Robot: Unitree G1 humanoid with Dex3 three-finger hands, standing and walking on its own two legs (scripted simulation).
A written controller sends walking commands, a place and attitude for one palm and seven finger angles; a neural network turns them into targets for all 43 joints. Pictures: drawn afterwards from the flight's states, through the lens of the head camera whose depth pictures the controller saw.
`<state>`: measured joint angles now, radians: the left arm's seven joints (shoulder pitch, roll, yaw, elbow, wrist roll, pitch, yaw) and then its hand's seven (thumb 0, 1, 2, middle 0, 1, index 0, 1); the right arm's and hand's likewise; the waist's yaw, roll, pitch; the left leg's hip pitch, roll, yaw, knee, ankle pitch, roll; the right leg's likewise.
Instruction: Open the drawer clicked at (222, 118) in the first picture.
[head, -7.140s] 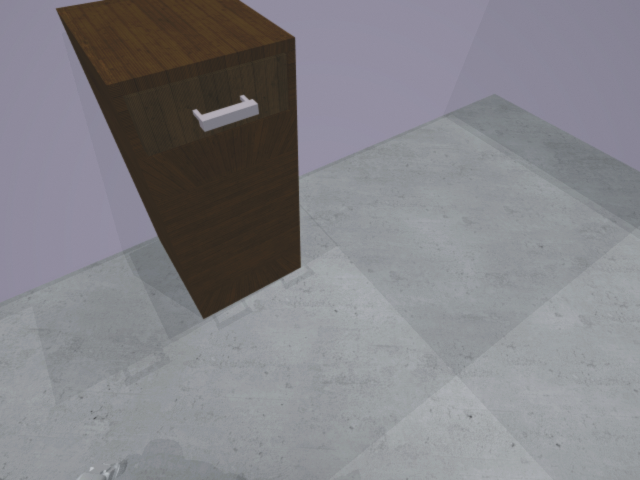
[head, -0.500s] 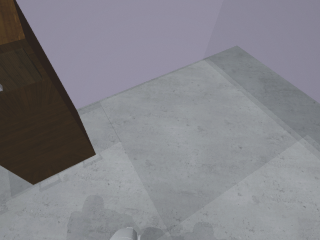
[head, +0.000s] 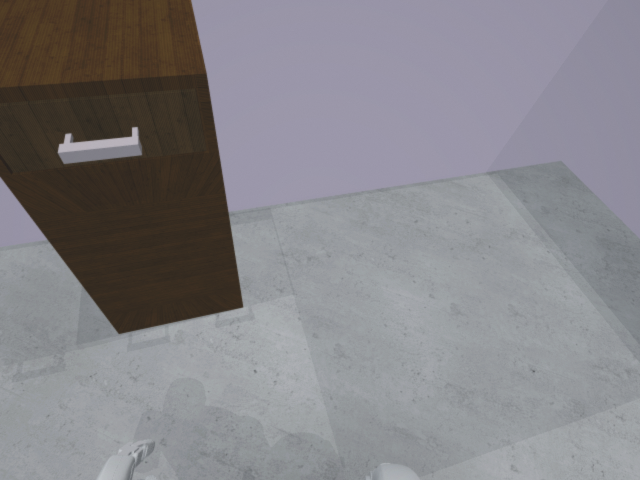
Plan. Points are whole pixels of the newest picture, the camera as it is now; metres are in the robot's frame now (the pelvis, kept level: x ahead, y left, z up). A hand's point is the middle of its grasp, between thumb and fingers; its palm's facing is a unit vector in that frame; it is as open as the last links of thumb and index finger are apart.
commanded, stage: turn to face it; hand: left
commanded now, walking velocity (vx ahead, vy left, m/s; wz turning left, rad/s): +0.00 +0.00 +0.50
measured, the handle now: (102, 142) +0.66 +0.42 +0.00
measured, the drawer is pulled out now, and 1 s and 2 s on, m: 0.00 0.00 0.00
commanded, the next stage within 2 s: take the last steps up to it in 0.40 s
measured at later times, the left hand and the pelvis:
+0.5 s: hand out of the picture +0.02 +0.13 -0.15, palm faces +0.25 -0.93 -0.28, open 7.4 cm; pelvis -0.01 -0.07 +0.00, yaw +14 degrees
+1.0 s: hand out of the picture -0.04 +0.19 -0.18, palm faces +0.37 -0.92 -0.17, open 7.4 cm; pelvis +0.03 +0.02 +0.00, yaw +18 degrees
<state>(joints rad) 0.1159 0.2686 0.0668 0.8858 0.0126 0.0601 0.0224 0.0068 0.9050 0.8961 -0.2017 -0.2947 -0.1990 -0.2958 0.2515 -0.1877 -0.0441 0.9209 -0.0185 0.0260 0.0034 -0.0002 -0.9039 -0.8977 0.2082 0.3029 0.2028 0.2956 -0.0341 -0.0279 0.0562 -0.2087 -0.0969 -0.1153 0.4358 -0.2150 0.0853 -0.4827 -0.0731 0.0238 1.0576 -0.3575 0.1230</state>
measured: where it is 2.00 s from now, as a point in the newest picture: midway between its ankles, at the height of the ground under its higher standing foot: outside the picture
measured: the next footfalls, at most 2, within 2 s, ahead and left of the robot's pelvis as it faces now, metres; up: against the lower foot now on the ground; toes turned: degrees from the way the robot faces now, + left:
right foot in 0.26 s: +0.04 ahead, -0.16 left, +0.00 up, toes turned +8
left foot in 0.76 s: -0.03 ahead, +0.08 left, +0.00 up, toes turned +22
